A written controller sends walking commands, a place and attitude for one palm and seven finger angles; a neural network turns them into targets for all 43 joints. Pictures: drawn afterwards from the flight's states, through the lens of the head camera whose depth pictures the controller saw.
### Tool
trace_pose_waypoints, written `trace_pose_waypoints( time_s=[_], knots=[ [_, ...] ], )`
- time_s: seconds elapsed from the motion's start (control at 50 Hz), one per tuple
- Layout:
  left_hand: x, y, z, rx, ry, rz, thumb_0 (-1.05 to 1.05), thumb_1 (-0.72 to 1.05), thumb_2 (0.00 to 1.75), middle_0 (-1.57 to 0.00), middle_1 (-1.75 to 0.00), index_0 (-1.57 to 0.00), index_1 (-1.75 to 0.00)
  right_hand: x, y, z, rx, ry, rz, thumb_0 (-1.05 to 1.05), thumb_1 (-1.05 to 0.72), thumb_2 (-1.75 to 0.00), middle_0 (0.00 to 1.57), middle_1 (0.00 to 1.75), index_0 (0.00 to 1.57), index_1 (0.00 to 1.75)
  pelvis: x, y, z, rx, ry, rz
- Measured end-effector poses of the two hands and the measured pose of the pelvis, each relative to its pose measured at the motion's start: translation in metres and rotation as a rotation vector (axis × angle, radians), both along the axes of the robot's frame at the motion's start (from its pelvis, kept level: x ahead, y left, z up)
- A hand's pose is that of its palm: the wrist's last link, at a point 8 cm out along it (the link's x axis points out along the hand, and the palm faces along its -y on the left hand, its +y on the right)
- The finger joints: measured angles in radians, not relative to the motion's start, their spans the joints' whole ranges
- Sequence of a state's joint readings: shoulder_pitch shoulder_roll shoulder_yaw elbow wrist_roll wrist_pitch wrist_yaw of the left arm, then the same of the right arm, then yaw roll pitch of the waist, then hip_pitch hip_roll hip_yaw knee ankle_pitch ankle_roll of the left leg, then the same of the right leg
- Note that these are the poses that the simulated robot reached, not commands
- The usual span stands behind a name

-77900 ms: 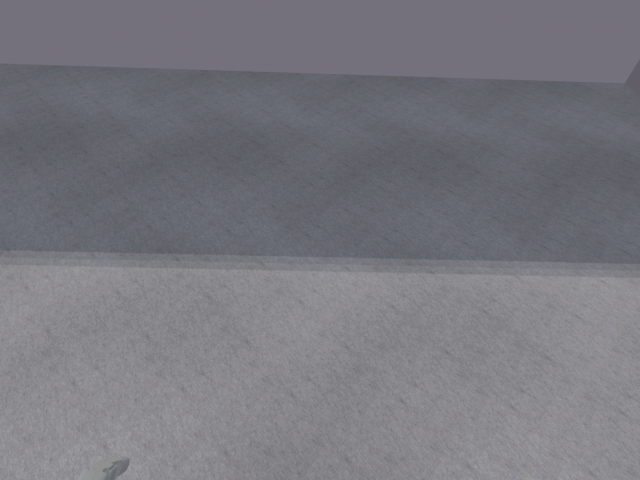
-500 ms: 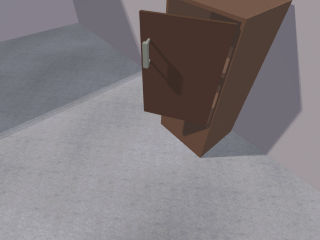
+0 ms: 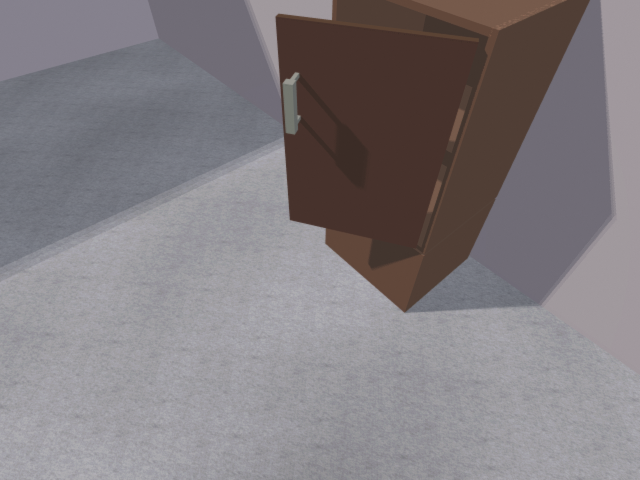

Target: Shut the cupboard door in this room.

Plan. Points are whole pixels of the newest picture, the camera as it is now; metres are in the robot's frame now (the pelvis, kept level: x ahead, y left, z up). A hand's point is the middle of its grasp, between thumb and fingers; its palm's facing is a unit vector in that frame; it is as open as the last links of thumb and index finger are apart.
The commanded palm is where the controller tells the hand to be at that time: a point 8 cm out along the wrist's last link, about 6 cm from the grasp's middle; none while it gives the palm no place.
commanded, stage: look to check the result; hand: left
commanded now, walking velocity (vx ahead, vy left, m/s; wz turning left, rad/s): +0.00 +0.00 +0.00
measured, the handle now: (293, 103) +0.87 +0.11 +0.02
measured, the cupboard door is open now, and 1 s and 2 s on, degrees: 32 32 32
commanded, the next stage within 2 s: walk to a spot facing it in 0.12 s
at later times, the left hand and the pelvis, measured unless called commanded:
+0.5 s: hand out of the picture +0.01 +0.18 -0.19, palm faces +0.11 -0.97 -0.22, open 7.4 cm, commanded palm none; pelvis +0.01 +0.00 -0.01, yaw +6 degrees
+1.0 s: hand out of the picture +0.01 +0.23 -0.17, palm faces +0.22 -0.94 -0.25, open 7.4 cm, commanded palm none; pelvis +0.02 +0.03 +0.00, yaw +11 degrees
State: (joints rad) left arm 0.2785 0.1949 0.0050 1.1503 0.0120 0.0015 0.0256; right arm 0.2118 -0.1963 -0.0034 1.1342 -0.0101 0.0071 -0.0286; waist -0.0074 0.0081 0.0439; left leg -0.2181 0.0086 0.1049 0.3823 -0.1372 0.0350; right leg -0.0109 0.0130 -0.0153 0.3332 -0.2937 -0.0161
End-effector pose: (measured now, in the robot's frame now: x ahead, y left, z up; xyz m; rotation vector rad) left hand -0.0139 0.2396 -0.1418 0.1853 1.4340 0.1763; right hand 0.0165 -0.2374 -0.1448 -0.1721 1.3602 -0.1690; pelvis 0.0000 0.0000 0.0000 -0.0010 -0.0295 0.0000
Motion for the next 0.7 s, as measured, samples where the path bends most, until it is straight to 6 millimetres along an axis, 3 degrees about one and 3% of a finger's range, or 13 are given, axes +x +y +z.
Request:
trace_pose_waypoints(
  time_s=[0.3,0.48,0.64,0.7],
  knots=[
    [0.016,-0.006,-0.001,-0.004,-0.024,-0.010,0.00,0.91,0.90,-0.20,-0.30,-0.20,-0.30,0.017,-0.014,0.004,-0.024,-0.018,0.010,0.00,-0.91,-0.90,0.20,0.30,0.20,0.30,0.007,-0.006,0.000,0.003,0.002,0.003],
    [0.012,-0.009,-0.014,-0.010,-0.061,0.079,0.00,0.91,0.90,-0.20,-0.30,-0.20,-0.30,0.016,-0.005,-0.008,-0.010,0.036,0.057,0.00,-0.91,-0.90,0.20,0.30,0.20,0.30,0.005,-0.004,-0.012,-0.017,-0.004,0.082],
    [-0.006,0.017,-0.041,-0.028,-0.060,0.184,0.00,0.91,0.90,-0.20,-0.30,-0.20,-0.30,0.050,0.019,-0.014,-0.038,0.002,0.151,0.01,-0.91,-0.90,0.20,0.30,0.20,0.30,0.009,0.021,-0.031,-0.016,-0.015,0.191],
    [-0.005,0.032,-0.037,-0.015,-0.063,0.199,0.00,0.91,0.90,-0.20,-0.30,-0.20,-0.30,0.061,0.029,-0.011,-0.041,-0.026,0.186,0.00,-0.91,-0.90,0.20,0.30,0.20,0.30,0.002,0.030,-0.029,-0.014,-0.008,0.203]
  ],
)
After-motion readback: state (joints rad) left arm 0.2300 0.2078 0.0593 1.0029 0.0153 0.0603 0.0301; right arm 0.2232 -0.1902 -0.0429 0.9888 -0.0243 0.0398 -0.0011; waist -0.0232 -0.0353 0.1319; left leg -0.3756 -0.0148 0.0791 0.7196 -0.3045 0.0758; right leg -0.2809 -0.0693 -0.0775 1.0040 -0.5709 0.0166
